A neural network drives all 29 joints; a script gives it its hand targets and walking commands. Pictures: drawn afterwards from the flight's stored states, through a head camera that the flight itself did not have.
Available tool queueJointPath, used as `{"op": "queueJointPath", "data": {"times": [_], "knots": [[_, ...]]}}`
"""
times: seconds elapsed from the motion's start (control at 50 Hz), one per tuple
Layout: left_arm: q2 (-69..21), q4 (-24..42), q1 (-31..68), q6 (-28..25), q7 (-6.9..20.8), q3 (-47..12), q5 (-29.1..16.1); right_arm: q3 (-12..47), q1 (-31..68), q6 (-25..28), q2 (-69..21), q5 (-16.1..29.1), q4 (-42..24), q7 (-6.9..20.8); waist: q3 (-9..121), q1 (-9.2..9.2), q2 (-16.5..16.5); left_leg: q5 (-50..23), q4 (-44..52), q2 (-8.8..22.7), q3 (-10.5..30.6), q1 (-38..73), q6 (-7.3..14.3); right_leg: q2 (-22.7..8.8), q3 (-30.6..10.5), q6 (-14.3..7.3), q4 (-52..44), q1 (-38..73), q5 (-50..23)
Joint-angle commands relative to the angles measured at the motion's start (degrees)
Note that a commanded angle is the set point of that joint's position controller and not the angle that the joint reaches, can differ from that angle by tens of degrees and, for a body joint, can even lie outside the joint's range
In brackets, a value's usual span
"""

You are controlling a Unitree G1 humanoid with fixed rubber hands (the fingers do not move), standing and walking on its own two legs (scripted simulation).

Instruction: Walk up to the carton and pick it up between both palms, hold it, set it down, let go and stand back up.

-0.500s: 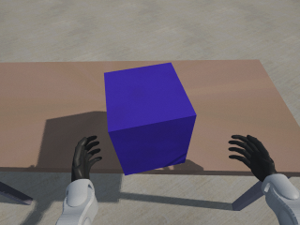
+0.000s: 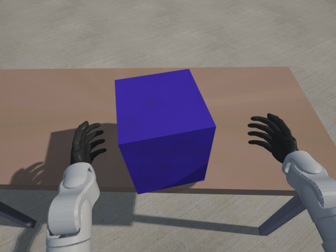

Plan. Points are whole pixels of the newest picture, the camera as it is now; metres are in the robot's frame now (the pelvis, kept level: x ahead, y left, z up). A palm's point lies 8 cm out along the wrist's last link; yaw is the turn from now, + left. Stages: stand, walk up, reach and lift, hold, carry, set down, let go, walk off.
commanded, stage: reach and lift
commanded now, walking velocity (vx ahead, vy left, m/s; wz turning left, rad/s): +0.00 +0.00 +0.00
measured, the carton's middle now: (162, 133) +0.42 +0.06 +0.03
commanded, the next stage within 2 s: none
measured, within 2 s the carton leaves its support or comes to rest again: neither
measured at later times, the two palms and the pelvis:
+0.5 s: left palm (72, 134) +0.32 +0.24 +0.15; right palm (262, 109) +0.41 -0.18 +0.13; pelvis +0.00 +0.00 +0.00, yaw +1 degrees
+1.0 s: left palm (72, 111) +0.37 +0.24 +0.17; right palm (255, 78) +0.48 -0.16 +0.17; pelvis +0.02 +0.02 +0.00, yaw +1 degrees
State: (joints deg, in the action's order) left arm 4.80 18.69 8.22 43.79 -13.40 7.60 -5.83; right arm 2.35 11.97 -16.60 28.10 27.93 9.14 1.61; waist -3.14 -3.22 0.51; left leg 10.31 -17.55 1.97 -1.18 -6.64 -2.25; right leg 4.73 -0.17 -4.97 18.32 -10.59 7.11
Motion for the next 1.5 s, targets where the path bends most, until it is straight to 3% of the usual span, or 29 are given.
{"op": "queueJointPath", "data": {"times": [0.0, 0.14, 0.34, 0.5, 0.7, 0.9, 1.02, 1.12, 1.24, 1.34, 1.4, 1.48], "knots": [[6.1, 10.4, 21.5, -1.6, 0.3, 2.9, 0.2, -6.8, 27.4, 1.7, 13.3, -0.2, -10.5, -0.1, 24.5, -1.43, 4.3, -11.7, 0.7, -0.8, 1.3, -0.5, 1.0, -6.3, -7.1, 4.6, -1.2, 13.3, -11.0], [8.4, 6.7, 29.3, -0.5, 0.9, 5.1, -0.4, -5.8, 36.5, 0.1, 12.6, -0.8, -7.2, -0.4, 28.4, -2.66, 5.4, -10.8, -0.1, -0.9, 1.2, -3.5, 1.0, -7.4, -8.3, 6.1, -0.5, 14.7, -11.3], [10.4, 2.5, 38.9, 0.2, 1.7, 5.2, -1.3, -5.9, 47.3, -0.8, 13.2, -1.2, -1.2, -0.6, 32.9, -2.06, 4.6, -10.3, -1.1, -1.0, 1.9, -5.4, 0.4, -8.0, -7.9, 7.4, 0.6, 15.0, -14.8], [11.4, -0.3, 44.1, 1.0, 1.3, 4.9, -1.9, -6.4, 55.1, -1.1, 15.4, -1.2, 4.7, 0.1, 36.8, -2.08, 3.9, -13.2, -1.7, -0.9, 1.7, -6.0, 0.1, -6.2, -5.5, 6.8, 2.5, 16.7, -21.2], [11.3, 0.7, 47.7, 2.5, 0.5, 3.8, -2.4, -4.8, 63.1, -1.2, 18.5, 1.3, 8.7, 1.4, 42.3, -3.04, 3.2, -21.9, -3.9, -0.9, 2.0, -3.8, -0.8, -3.8, -2.9, 6.1, 5.0, 18.3, -32.7], [10.6, -5.8, 50.3, 2.4, 0.0, 5.0, -1.2, -1.6, 67.8, -1.5, 17.6, 2.2, 16.0, 2.1, 42.3, -4.69, 4.5, -22.6, -4.1, -1.1, 2.0, -6.8, -1.1, -3.6, -2.8, 6.2, 5.9, 19.1, -37.6], [8.0, -13.2, 46.3, -1.4, 1.9, 4.7, 1.2, -0.5, 63.4, 0.6, 14.3, -0.1, 22.8, 2.4, 39.6, -3.95, 5.0, -20.0, -3.4, -1.5, 2.0, -8.2, -0.9, -3.8, -2.2, 6.7, 5.5, 20.0, -37.3], [7.9, -13.4, 46.0, -7.4, 2.7, 5.0, 2.5, -2.8, 61.5, 4.8, 12.7, -3.6, 21.7, 2.3, 40.0, -3.30, 4.7, -18.4, -3.5, -2.0, 1.7, -10.6, -0.7, -4.2, -2.1, 7.2, 5.6, 20.8, -37.5], [5.5, -12.3, 45.9, -16.8, 1.9, 2.5, 2.3, -7.9, 60.3, 11.8, 10.3, -8.4, 19.8, 2.3, 45.6, -2.91, 2.3, -21.6, -5.5, -2.0, 1.2, -11.0, -1.0, -3.3, -1.2, 6.2, 6.7, 18.6, -34.1], [2.8, -17.9, 45.7, -24.2, 1.1, -0.2, 1.8, -9.1, 60.4, 17.0, 8.0, -11.3, 21.0, 2.7, 49.3, -3.68, 1.7, -21.4, -7.1, -1.3, 1.4, -9.9, -1.0, -2.3, 0.2, 5.2, 6.8, 13.6, -29.1], [2.5, -20.7, 46.1, -27.6, 0.5, -0.6, 1.4, -8.6, 61.3, 19.1, 7.6, -11.9, 20.7, 2.8, 50.7, -4.60, 3.2, -20.2, -7.3, -1.0, 1.3, -11.3, -0.6, -2.1, 0.5, 5.1, 6.9, 12.7, -27.0], [2.2, -28.8, 47.0, -30.9, 0.3, -0.1, 2.1, -7.1, 61.9, 20.1, 6.2, -12.8, 26.3, 2.9, 48.2, -5.64, 5.9, -15.1, -6.0, -0.9, 0.7, -16.1, 0.5, -2.3, 0.1, 5.2, 7.0, 13.1, -22.7]]}}
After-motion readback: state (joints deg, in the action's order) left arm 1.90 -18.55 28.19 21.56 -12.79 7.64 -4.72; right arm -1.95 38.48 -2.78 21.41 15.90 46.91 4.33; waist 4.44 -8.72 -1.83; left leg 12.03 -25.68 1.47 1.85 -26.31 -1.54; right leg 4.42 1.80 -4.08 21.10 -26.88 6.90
